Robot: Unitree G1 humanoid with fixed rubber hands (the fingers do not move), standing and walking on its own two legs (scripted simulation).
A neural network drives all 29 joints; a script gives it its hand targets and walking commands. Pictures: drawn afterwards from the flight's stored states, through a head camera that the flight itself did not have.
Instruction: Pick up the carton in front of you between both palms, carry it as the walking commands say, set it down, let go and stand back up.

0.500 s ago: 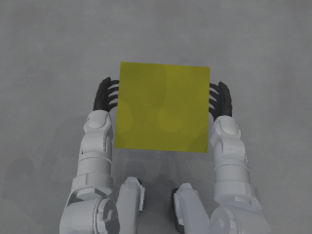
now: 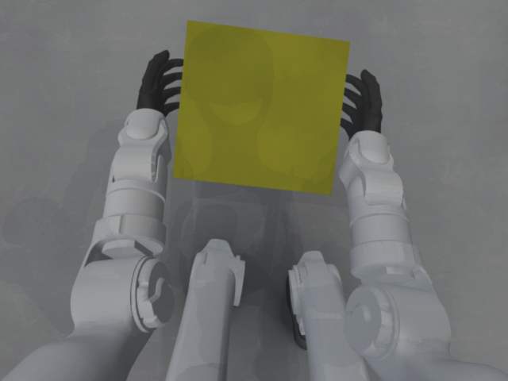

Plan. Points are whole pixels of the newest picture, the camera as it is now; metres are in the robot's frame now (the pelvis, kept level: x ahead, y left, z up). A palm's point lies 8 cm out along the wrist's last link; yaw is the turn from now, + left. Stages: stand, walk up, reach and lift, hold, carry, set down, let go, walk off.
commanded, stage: set down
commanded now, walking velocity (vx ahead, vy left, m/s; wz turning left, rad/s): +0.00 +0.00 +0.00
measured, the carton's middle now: (256, 125) +0.50 +0.06 -0.19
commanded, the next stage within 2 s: none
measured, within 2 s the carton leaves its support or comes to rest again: rests again in 0.94 s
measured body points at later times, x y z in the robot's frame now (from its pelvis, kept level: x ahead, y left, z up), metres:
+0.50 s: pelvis -0.02 +0.01 -0.10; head +0.34 +0.07 +0.16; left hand +0.52 +0.23 -0.27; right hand +0.52 -0.08 -0.26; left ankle +0.10 +0.12 -0.48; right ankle +0.08 -0.13 -0.48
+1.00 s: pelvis -0.02 +0.00 -0.13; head +0.34 +0.04 +0.13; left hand +0.52 +0.22 -0.31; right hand +0.52 -0.08 -0.30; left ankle +0.10 +0.12 -0.48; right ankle +0.08 -0.13 -0.48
